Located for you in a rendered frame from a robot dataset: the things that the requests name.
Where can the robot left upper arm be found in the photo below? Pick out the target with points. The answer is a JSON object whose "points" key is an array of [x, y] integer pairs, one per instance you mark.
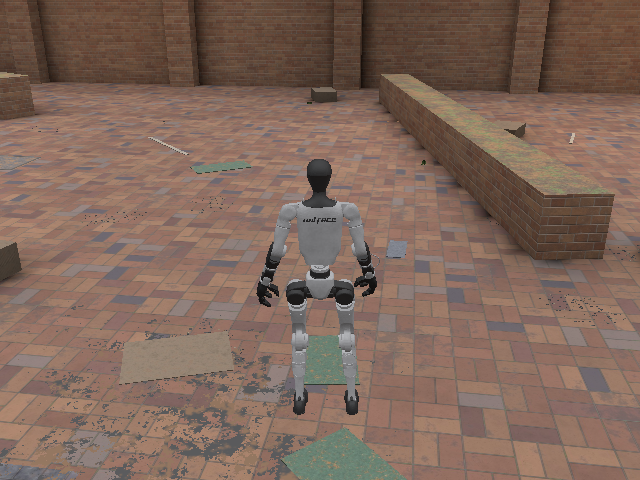
{"points": [[287, 213]]}

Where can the robot right forearm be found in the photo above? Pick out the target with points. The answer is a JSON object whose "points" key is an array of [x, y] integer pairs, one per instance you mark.
{"points": [[366, 265]]}

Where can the robot left hand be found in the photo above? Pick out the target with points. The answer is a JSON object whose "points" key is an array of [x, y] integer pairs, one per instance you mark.
{"points": [[262, 291]]}

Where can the robot head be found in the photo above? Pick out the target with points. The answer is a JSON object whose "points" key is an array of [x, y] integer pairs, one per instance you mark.
{"points": [[319, 173]]}

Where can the robot left forearm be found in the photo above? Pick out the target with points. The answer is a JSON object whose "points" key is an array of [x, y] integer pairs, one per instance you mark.
{"points": [[270, 267]]}

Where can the robot right upper arm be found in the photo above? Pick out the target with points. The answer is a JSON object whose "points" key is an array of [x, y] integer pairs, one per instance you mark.
{"points": [[350, 211]]}

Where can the robot right thigh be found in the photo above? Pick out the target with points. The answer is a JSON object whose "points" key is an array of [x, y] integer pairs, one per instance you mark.
{"points": [[345, 300]]}

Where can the robot right hand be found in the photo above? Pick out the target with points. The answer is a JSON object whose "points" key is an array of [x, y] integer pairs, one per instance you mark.
{"points": [[362, 281]]}

